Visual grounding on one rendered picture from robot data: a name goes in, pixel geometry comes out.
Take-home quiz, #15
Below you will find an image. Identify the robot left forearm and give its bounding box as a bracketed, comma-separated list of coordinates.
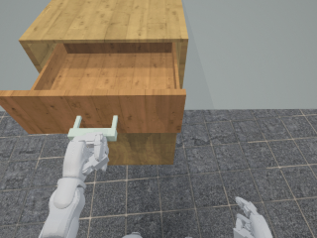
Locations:
[39, 177, 86, 238]

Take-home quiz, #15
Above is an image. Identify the robot right hand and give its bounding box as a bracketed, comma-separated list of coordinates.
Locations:
[233, 196, 273, 238]

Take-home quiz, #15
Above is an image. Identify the drawer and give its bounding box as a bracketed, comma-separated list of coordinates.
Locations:
[0, 42, 186, 134]

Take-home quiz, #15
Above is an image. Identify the robot left hand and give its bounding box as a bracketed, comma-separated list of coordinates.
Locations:
[62, 132, 110, 182]

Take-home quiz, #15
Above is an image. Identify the cabinet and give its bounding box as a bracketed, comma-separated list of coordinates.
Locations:
[18, 0, 189, 166]

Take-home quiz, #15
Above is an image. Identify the handle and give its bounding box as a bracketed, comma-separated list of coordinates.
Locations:
[67, 115, 118, 142]

